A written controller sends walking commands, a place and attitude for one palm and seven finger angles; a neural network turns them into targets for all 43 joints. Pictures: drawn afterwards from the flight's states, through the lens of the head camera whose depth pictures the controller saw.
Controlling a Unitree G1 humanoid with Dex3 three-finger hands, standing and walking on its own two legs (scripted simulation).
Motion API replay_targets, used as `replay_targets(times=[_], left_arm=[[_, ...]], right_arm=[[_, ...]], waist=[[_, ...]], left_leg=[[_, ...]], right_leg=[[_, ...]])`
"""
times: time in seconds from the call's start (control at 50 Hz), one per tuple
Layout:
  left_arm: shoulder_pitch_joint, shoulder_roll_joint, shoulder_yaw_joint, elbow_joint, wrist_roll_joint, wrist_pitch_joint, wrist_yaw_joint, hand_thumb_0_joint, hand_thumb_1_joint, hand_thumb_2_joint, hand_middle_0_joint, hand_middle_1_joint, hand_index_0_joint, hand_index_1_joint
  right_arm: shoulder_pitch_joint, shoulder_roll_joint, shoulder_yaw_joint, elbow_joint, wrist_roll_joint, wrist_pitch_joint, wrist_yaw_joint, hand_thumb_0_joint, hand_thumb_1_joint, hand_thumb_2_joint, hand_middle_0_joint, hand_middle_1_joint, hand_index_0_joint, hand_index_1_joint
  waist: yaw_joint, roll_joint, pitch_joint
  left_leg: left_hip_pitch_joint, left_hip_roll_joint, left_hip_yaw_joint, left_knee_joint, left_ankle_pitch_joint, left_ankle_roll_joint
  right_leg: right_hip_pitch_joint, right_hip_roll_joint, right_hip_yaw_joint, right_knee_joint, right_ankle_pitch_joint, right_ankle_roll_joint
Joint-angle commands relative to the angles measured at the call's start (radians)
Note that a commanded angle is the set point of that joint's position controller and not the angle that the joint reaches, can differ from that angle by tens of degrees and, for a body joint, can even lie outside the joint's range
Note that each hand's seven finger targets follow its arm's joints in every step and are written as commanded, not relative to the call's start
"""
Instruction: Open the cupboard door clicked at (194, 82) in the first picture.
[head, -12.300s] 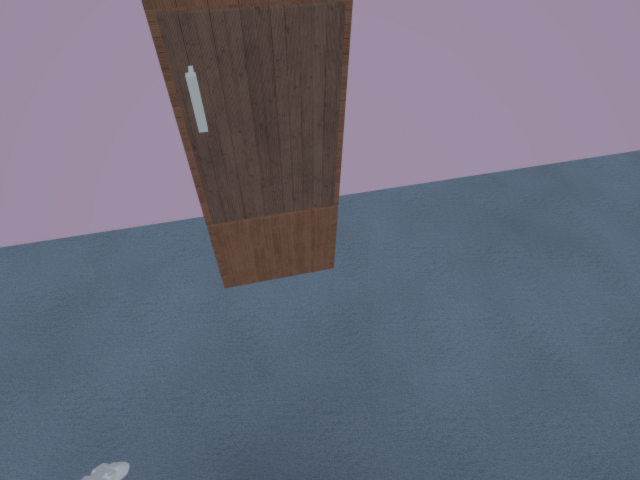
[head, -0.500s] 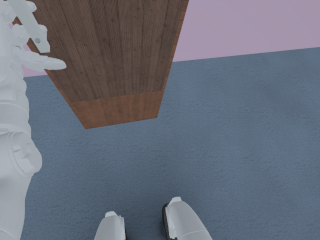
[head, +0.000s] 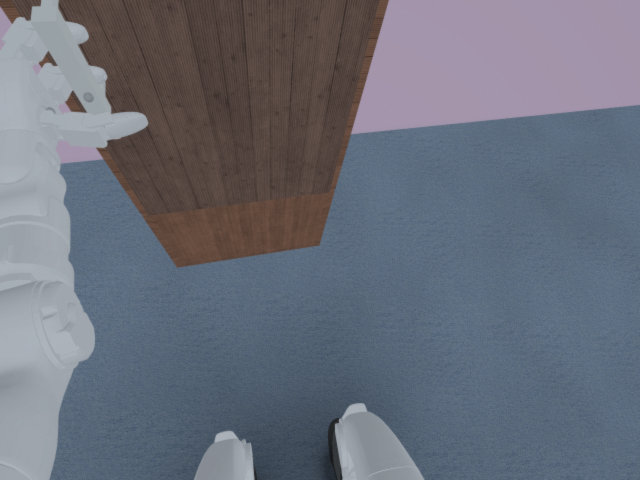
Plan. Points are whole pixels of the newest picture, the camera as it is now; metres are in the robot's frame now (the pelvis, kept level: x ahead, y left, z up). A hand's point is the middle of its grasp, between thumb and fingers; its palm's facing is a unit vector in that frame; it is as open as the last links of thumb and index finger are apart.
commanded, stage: close the thumb around the handle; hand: left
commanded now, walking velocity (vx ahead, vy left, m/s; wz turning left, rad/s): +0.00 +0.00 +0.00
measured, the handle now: (77, 57) +0.59 +0.21 +0.09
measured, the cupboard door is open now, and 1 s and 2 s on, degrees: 0 11 42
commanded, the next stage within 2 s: pull the door open along its arc in 0.44 s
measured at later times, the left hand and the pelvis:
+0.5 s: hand (105, 97) +0.54 +0.19 +0.08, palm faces +0.09 -1.00 -0.03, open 5.6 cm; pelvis -0.01 -0.01 +0.00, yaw +0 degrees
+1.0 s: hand (120, 151) +0.47 +0.16 +0.08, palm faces +0.05 -1.00 +0.00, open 5.8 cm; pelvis +0.01 +0.00 +0.02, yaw -1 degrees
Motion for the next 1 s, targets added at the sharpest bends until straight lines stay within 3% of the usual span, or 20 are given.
replay_targets(times=[0.0, 0.04, 0.06, 0.08, 0.12, 0.2, 0.22, 0.24, 0.26, 0.34, 0.38, 0.48, 0.52, 0.54, 0.68, 0.72, 0.8, 0.82, 0.9, 0.98], left_arm=[[-0.470, 0.200, -0.012, -0.218, -0.026, -0.053, -0.009, 0.000, 0.284, 0.636, -0.356, -1.284, -0.356, -1.284], [-0.434, 0.245, 0.027, -0.199, -0.024, -0.048, -0.005, 0.000, 0.396, 0.684, -0.364, -1.296, -0.364, -1.296], [-0.440, 0.244, 0.025, -0.187, -0.024, -0.046, -0.002, 0.000, 0.452, 0.708, -0.368, -1.302, -0.368, -1.302], [-0.437, 0.271, 0.042, -0.183, -0.017, -0.053, 0.004, 0.000, 0.508, 0.732, -0.372, -1.308, -0.372, -1.308], [-0.447, 0.258, 0.026, -0.202, -0.002, -0.062, 0.013, 0.000, 0.620, 0.780, -0.380, -1.320, -0.380, -1.320], [-0.481, 0.208, -0.021, -0.204, 0.001, -0.079, 0.017, 0.000, 0.844, 0.876, -0.396, -1.344, -0.396, -1.344], [-0.458, 0.229, 0.004, -0.192, -0.001, -0.077, 0.017, 0.000, 0.900, 0.900, -0.400, -1.350, -0.400, -1.350], [-0.479, 0.207, -0.018, -0.193, -0.007, -0.074, 0.012, 0.000, 0.900, 0.900, -0.400, -1.350, -0.400, -1.350], [-0.476, 0.238, 0.010, -0.180, -0.009, -0.070, 0.012, 0.000, 0.900, 0.900, -0.400, -1.350, -0.400, -1.350], [-0.512, 0.246, 0.003, -0.144, 0.001, -0.054, 0.017, 0.000, 0.900, 0.900, -0.400, -1.350, -0.400, -1.350], [-0.503, 0.305, 0.041, -0.162, 0.014, -0.062, 0.023, 0.000, 0.900, 0.900, -0.400, -1.350, -0.400, -1.350], [-0.496, 0.299, 0.033, -0.164, 0.014, -0.069, 0.015, 0.000, 0.900, 0.900, -0.400, -1.350, -0.400, -1.350], [-0.494, 0.330, 0.050, -0.162, 0.013, -0.067, 0.010, 0.000, 0.900, 0.900, -0.400, -1.350, -0.400, -1.350], [-0.520, 0.257, -0.007, -0.163, 0.005, -0.063, 0.006, 0.000, 0.900, 0.900, -0.400, -1.350, -0.400, -1.350], [-0.349, 0.242, 0.039, -0.230, -0.036, -0.070, -0.005, 0.000, 0.900, 0.900, -0.400, -1.350, -0.400, -1.350], [-0.273, 0.210, 0.028, -0.241, -0.044, -0.066, -0.005, 0.000, 0.900, 0.900, -0.400, -1.350, -0.400, -1.350], [-0.137, 0.131, 0.000, -0.373, -0.073, -0.066, 0.007, 0.000, 0.900, 0.900, -0.400, -1.350, -0.400, -1.350], [-0.080, 0.090, -0.022, -0.383, -0.080, -0.061, 0.013, 0.000, 0.900, 0.900, -0.400, -1.350, -0.400, -1.350], [0.097, -0.029, -0.080, -0.547, -0.112, -0.059, 0.041, 0.000, 0.900, 0.900, -0.400, -1.350, -0.400, -1.350], [0.302, -0.198, -0.191, -0.710, -0.136, -0.053, 0.074, 0.000, 0.900, 0.900, -0.400, -1.350, -0.400, -1.350]], right_arm=[[0.216, -0.191, -0.073, -0.017, 0.003, -0.002, -0.008, 0.000, -0.900, -0.900, 0.200, 0.300, 0.200, 0.300], [0.215, -0.193, -0.072, -0.020, 0.004, -0.003, -0.011, 0.000, -0.900, -0.900, 0.200, 0.300, 0.200, 0.300], [0.214, -0.191, -0.069, -0.022, 0.004, -0.003, -0.012, 0.000, -0.900, -0.900, 0.200, 0.300, 0.200, 0.300], [0.213, -0.191, -0.067, -0.023, 0.004, -0.004, -0.015, 0.000, -0.900, -0.900, 0.200, 0.300, 0.200, 0.300], [0.208, -0.184, -0.067, -0.025, 0.003, -0.007, -0.012, 0.000, -0.900, -0.900, 0.200, 0.300, 0.200, 0.300], [0.206, -0.183, -0.068, -0.019, 0.001, -0.012, -0.009, 0.000, -0.900, -0.900, 0.200, 0.300, 0.200, 0.300], [0.208, -0.187, -0.070, -0.020, 0.000, -0.012, -0.010, 0.000, -0.900, -0.900, 0.200, 0.300, 0.200, 0.300], [0.204, -0.186, -0.068, -0.019, 0.002, -0.012, -0.010, 0.000, -0.900, -0.900, 0.200, 0.300, 0.200, 0.300], [0.207, -0.190, -0.070, -0.016, 0.003, -0.013, -0.013, 0.000, -0.900, -0.900, 0.200, 0.300, 0.200, 0.300], [0.207, -0.190, -0.063, -0.013, 0.003, -0.017, -0.016, 0.000, -0.900, -0.900, 0.200, 0.300, 0.200, 0.300], [0.212, -0.193, -0.062, -0.022, -0.001, -0.018, -0.020, 0.000, -0.900, -0.900, 0.200, 0.300, 0.200, 0.300], [0.210, -0.188, -0.061, -0.027, 0.002, -0.022, -0.018, 0.000, -0.900, -0.900, 0.200, 0.300, 0.200, 0.300], [0.208, -0.191, -0.060, -0.026, 0.005, -0.023, -0.021, 0.000, -0.900, -0.900, 0.200, 0.300, 0.200, 0.300], [0.202, -0.185, -0.059, -0.025, 0.006, -0.025, -0.019, 0.000, -0.900, -0.900, 0.200, 0.300, 0.200, 0.300], [0.200, -0.189, -0.070, -0.047, 0.006, -0.028, -0.011, 0.000, -0.900, -0.900, 0.200, 0.300, 0.200, 0.300], [0.185, -0.184, -0.072, -0.057, 0.012, -0.025, -0.008, 0.000, -0.900, -0.900, 0.200, 0.300, 0.200, 0.300], [0.163, -0.179, -0.086, -0.083, 0.022, -0.024, 0.002, 0.000, -0.900, -0.900, 0.200, 0.300, 0.200, 0.300], [0.156, -0.175, -0.088, -0.087, 0.026, -0.024, 0.006, 0.000, -0.900, -0.900, 0.200, 0.300, 0.200, 0.300], [0.115, -0.160, -0.102, -0.115, 0.039, -0.032, 0.018, 0.000, -0.900, -0.900, 0.200, 0.300, 0.200, 0.300], [0.065, -0.138, -0.107, -0.141, 0.051, -0.055, 0.030, 0.000, -0.900, -0.900, 0.200, 0.300, 0.200, 0.300]], waist=[[-0.023, 0.173, -0.528], [-0.008, 0.136, -0.528], [-0.015, 0.102, -0.511], [-0.006, 0.112, -0.496], [-0.004, 0.156, -0.512], [-0.027, 0.159, -0.509], [-0.013, 0.145, -0.517], [-0.026, 0.156, -0.517], [-0.021, 0.122, -0.521], [-0.035, 0.125, -0.490], [-0.023, 0.113, -0.538], [-0.023, 0.123, -0.541], [-0.016, 0.126, -0.543], [-0.037, 0.129, -0.522], [0.025, 0.123, -0.582], [0.046, 0.118, -0.552], [0.078, 0.119, -0.573], [0.082, 0.085, -0.546], [0.115, 0.088, -0.524], [0.134, 0.040, -0.449]], left_leg=[[0.390, -0.031, -0.021, -0.096, 0.592, 0.011], [0.348, -0.036, -0.015, -0.098, 0.569, 0.015], [0.314, -0.039, -0.012, -0.101, 0.534, 0.020], [0.303, -0.040, -0.014, -0.101, 0.535, 0.021], [0.316, -0.042, -0.009, -0.098, 0.535, 0.019], [0.349, -0.037, -0.018, -0.094, 0.543, 0.016], [0.342, -0.038, -0.018, -0.093, 0.539, 0.016], [0.338, -0.040, -0.014, -0.095, 0.527, 0.017], [0.322, -0.040, -0.015, -0.093, 0.511, 0.019], [0.268, -0.046, -0.009, -0.094, 0.453, 0.026], [0.256, -0.047, -0.006, -0.086, 0.467, 0.031], [0.245, -0.049, 0.000, -0.084, 0.457, 0.033], [0.238, -0.048, 0.002, -0.087, 0.439, 0.032], [0.239, -0.050, 0.003, -0.090, 0.419, 0.032], [0.286, -0.050, 0.015, -0.109, 0.479, 0.027], [0.283, -0.050, 0.020, -0.124, 0.475, 0.023], [0.352, -0.049, 0.025, -0.150, 0.542, 0.019], [0.348, -0.048, 0.024, -0.159, 0.547, 0.018], [0.405, -0.042, 0.032, -0.190, 0.632, 0.013], [0.405, -0.042, 0.045, -0.224, 0.647, 0.014]], right_leg=[[0.260, 0.051, -0.029, -0.055, 0.405, -0.041], [0.300, 0.050, -0.024, -0.053, 0.418, -0.042], [0.313, 0.049, -0.021, -0.055, 0.413, -0.039], [0.317, 0.047, -0.019, -0.052, 0.418, -0.044], [0.306, 0.044, -0.016, -0.046, 0.413, -0.042], [0.270, 0.045, -0.019, -0.047, 0.395, -0.040], [0.278, 0.045, -0.018, -0.046, 0.391, -0.041], [0.280, 0.044, -0.016, -0.050, 0.389, -0.040], [0.291, 0.045, -0.016, -0.049, 0.384, -0.039], [0.291, 0.040, -0.007, -0.054, 0.358, -0.034], [0.331, 0.040, 0.000, -0.044, 0.391, -0.037], [0.341, 0.040, 0.006, -0.047, 0.398, -0.037], [0.350, 0.040, 0.007, -0.050, 0.383, -0.034], [0.326, 0.040, 0.006, -0.057, 0.364, -0.032], [0.399, 0.046, 0.000, -0.056, 0.430, -0.044], [0.401, 0.046, -0.006, -0.061, 0.424, -0.044], [0.427, 0.049, -0.014, -0.071, 0.462, -0.047], [0.432, 0.049, -0.020, -0.076, 0.462, -0.046], [0.460, 0.047, -0.026, -0.091, 0.497, -0.048], [0.505, 0.040, -0.033, -0.110, 0.521, -0.048]])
